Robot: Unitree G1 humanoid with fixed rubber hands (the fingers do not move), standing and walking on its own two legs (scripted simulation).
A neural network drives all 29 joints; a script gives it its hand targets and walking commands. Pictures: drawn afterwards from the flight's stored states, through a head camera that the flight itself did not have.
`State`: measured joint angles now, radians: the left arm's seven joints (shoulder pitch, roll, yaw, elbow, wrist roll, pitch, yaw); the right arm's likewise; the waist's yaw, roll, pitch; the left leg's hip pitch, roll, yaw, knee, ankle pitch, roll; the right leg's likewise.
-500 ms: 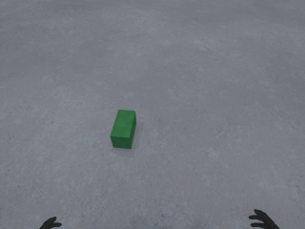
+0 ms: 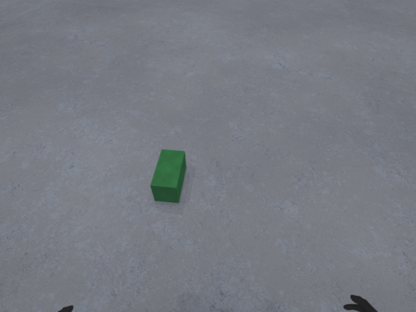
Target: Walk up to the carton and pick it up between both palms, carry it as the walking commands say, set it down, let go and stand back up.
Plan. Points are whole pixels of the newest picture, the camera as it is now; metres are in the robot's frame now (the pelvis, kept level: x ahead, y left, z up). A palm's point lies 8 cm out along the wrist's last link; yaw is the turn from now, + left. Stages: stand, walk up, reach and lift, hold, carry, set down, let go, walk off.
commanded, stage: stand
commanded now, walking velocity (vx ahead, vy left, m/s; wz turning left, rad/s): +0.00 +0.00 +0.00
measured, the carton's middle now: (170, 175) +0.96 +0.21 -0.71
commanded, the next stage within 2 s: walk up in 0.20 s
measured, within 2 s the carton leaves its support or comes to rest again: neither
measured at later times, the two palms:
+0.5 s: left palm out of the picture +0.10 +0.34 -0.09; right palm out of the picture +0.13 -0.32 -0.09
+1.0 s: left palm (34, 263) +0.25 +0.39 -0.09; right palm (339, 255) +0.25 -0.28 -0.09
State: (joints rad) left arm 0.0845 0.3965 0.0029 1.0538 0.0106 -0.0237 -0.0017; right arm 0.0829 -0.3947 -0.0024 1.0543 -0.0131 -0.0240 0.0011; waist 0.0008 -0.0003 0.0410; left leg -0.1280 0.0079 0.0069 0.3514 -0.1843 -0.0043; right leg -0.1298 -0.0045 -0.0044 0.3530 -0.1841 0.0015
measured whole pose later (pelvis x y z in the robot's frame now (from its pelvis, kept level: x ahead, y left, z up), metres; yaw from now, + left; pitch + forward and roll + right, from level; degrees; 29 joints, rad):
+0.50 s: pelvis +0.02 +0.00 +0.00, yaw +3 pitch -1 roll -1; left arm 0.16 0.44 0.07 0.95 0.03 -0.06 -0.02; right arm 0.16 -0.43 -0.05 0.95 -0.03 -0.01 0.05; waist 0.00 0.00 0.02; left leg -0.28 0.00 -0.03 0.68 -0.39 0.04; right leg -0.14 -0.01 -0.05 0.40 -0.25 -0.05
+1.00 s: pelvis +0.17 +0.05 -0.02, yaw +8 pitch -2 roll +0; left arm 0.24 0.45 0.09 0.75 0.02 -0.07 -0.08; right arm 0.40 -0.48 -0.08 0.72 -0.01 -0.08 0.05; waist -0.05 0.00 0.05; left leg -0.14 0.02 0.01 0.58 -0.41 0.01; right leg -0.37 -0.03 -0.06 0.58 -0.24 -0.03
